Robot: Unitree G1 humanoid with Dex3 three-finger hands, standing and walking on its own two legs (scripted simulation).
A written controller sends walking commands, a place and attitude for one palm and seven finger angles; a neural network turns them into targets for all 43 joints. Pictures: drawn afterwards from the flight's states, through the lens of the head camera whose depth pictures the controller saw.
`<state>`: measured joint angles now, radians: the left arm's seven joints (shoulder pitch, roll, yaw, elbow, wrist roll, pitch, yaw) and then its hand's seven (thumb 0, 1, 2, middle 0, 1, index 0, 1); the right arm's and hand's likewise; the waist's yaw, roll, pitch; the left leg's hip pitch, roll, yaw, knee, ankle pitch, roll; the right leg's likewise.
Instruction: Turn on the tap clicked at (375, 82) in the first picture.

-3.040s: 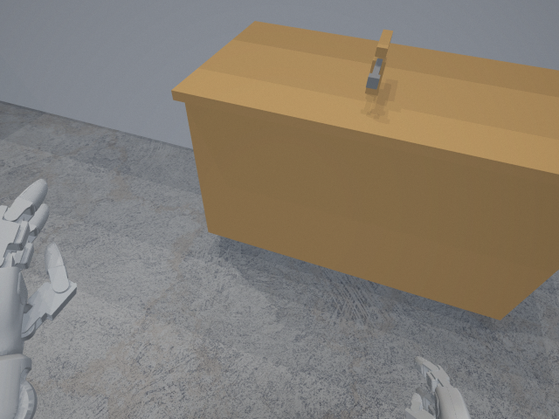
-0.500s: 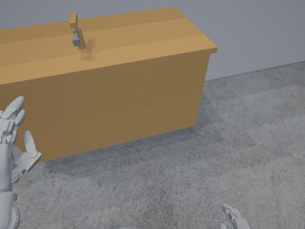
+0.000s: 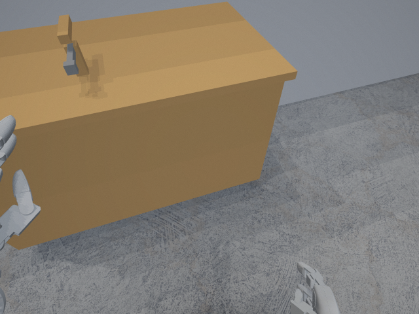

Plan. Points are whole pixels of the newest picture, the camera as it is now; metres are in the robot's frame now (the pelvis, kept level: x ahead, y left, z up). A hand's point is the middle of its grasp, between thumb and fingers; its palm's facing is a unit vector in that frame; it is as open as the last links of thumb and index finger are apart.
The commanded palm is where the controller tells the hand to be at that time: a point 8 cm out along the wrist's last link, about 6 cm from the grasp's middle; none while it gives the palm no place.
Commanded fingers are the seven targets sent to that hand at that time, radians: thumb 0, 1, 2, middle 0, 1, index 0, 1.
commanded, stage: take the last steps up to it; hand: left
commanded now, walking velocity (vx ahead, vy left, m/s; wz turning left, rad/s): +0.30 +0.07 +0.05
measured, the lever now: (71, 67) +0.68 +0.41 +0.10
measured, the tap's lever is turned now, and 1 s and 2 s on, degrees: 0 0 0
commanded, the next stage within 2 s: come to a stop and stand still in 0.98 s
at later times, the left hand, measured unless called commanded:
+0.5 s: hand (50, 129) +0.35 +0.27 +0.19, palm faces +0.43 -0.82 -0.37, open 7.4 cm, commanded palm +0.28 +0.31 +0.19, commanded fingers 0.00 0.90 0.90 -0.20 -0.30 -0.20 -0.30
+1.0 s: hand (86, 104) +0.42 +0.24 +0.19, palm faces +0.41 -0.81 -0.41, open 7.4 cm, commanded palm +0.37 +0.29 +0.19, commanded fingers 0.00 0.90 0.90 -0.20 -0.30 -0.20 -0.30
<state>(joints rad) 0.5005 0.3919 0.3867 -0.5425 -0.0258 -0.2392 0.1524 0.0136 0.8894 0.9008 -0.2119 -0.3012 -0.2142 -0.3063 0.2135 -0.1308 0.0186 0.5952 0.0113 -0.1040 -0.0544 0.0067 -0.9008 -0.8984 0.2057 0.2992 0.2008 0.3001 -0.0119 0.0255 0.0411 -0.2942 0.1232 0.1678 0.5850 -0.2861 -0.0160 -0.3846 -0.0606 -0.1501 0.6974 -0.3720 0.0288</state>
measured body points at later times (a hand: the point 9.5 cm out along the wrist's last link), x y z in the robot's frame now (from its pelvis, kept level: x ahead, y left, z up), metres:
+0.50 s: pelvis +0.12 +0.03 +0.00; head +0.14 +0.04 +0.45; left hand +0.32 +0.31 +0.21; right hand +0.30 -0.20 -0.07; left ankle +0.16 +0.14 -0.73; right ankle +0.09 -0.09 -0.66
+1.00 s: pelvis +0.21 +0.01 +0.00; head +0.23 +0.01 +0.45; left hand +0.39 +0.28 +0.21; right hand +0.37 -0.26 -0.08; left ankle +0.28 +0.14 -0.72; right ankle +0.21 -0.08 -0.73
